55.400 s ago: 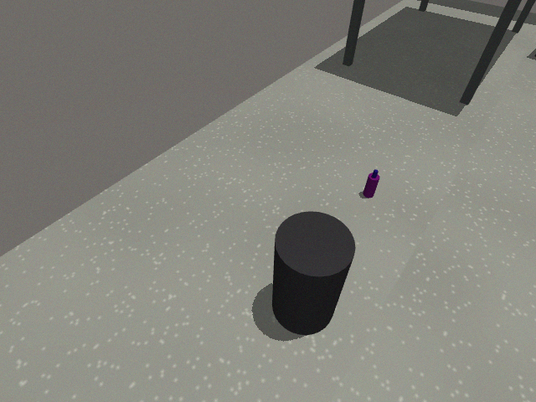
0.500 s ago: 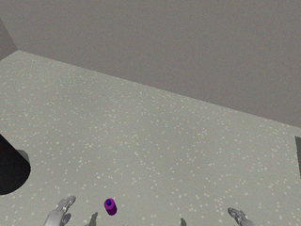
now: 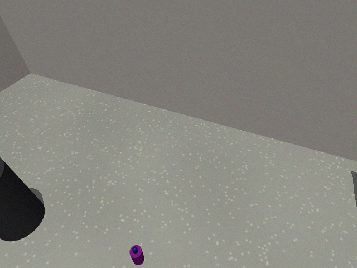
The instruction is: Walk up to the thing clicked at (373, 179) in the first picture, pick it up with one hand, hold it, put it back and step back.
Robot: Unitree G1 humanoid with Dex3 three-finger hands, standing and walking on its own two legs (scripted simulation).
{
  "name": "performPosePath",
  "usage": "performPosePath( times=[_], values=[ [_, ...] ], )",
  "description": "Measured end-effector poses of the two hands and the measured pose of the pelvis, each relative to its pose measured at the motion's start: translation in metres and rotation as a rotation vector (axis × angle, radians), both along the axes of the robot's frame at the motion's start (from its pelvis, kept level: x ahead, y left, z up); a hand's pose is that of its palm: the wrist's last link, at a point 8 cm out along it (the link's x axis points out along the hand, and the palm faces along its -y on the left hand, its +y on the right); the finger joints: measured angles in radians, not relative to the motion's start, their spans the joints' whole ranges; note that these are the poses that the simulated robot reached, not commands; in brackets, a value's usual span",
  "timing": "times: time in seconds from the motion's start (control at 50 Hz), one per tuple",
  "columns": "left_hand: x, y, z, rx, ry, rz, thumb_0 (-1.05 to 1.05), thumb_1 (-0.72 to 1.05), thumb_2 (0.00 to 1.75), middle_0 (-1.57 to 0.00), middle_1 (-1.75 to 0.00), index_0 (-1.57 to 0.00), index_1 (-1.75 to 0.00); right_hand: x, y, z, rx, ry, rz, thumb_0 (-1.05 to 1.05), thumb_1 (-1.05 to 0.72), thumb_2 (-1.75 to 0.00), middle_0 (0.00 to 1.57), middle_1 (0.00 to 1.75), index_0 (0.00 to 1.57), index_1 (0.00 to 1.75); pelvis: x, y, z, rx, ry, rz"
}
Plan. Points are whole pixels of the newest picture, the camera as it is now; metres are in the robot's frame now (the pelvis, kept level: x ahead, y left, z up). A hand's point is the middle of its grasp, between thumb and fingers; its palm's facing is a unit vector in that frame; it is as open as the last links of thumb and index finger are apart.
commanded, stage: stand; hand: left
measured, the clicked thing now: (136, 254) +0.37 +0.21 -0.69
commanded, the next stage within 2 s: step back in 1.62 s
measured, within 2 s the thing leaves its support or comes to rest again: neither
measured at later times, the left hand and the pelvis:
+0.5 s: hand out of the picture +0.03 +0.24 -0.15, palm faces -0.01 -0.94 -0.35, open 7.4 cm; pelvis -0.01 -0.01 +0.01, yaw +0 degrees
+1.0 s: hand out of the picture +0.08 +0.24 -0.15, palm faces -0.01 -0.94 -0.34, open 7.4 cm; pelvis +0.01 -0.01 +0.01, yaw -1 degrees
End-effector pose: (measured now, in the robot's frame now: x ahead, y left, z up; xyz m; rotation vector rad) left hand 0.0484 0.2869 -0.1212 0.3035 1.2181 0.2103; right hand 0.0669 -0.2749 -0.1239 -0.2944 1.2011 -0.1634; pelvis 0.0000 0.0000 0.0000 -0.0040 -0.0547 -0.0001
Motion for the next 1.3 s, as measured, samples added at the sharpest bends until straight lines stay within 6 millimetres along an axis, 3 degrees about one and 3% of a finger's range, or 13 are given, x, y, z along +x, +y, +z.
performPosePath(
  times=[0.14, 0.52, 0.74, 1.06, 1.3],
  values=[
    [-0.006, 0.003, 0.005, 0.006, 0.014, 0.011, 0.01, 0.91, 0.90, -0.21, -0.30, -0.20, -0.30, -0.002, 0.001, 0.002, 0.010, -0.002, -0.002, 0.01, -0.90, -0.90, 0.20, 0.30, 0.20, 0.30, -0.006, 0.000, 0.005, 0.004, -0.016, 0.000],
    [-0.022, 0.000, 0.008, 0.015, 0.078, 0.025, 0.00, 0.91, 0.90, -0.21, -0.30, -0.20, -0.30, -0.025, -0.024, 0.004, -0.014, 0.073, -0.033, 0.01, -0.90, -0.90, 0.20, 0.30, 0.20, 0.30, -0.010, -0.009, 0.009, 0.003, -0.009, 0.000],
    [-0.005, -0.006, 0.007, 0.001, 0.072, 0.011, 0.00, 0.91, 0.90, -0.21, -0.30, -0.20, -0.30, -0.022, -0.025, 0.004, -0.013, 0.087, -0.038, 0.01, -0.90, -0.90, 0.20, 0.30, 0.20, 0.30, -0.003, -0.011, 0.009, 0.002, 0.004, -0.005],
    [0.030, -0.005, 0.011, -0.001, 0.026, -0.001, 0.00, 0.91, 0.90, -0.21, -0.30, -0.20, -0.30, 0.004, -0.025, 0.009, -0.020, 0.050, -0.032, 0.01, -0.90, -0.90, 0.20, 0.30, 0.20, 0.30, 0.012, -0.010, 0.011, 0.003, 0.009, -0.012],
    [0.036, -0.003, 0.012, 0.001, 0.019, -0.003, 0.00, 0.91, 0.90, -0.21, -0.30, -0.20, -0.30, 0.013, -0.026, 0.012, -0.026, 0.029, -0.033, 0.01, -0.90, -0.90, 0.20, 0.30, 0.20, 0.30, 0.014, -0.009, 0.012, 0.004, 0.007, -0.015]
  ],
)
